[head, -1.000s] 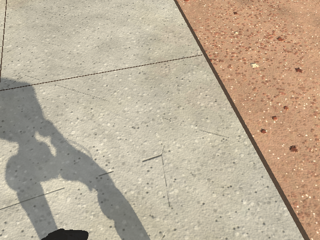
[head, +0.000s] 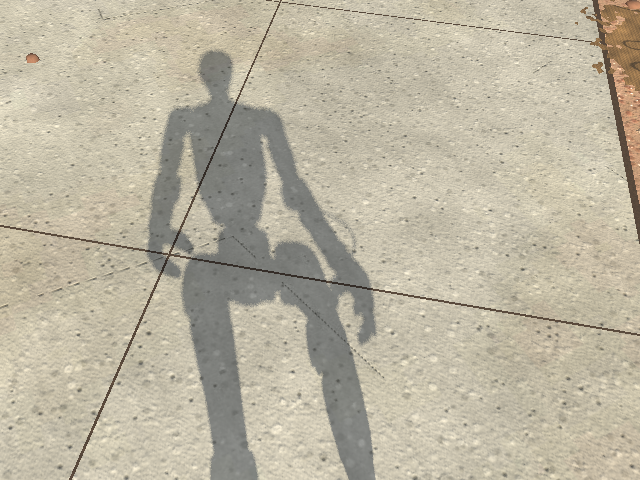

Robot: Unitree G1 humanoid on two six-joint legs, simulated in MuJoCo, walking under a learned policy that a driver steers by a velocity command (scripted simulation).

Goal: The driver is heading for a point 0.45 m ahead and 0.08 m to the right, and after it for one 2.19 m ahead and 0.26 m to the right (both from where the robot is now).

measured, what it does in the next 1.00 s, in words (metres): walks ahead: right foot, then left foot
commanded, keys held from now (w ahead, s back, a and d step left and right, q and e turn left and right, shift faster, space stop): w+e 0.36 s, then e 0.04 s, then no key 0.22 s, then q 0.38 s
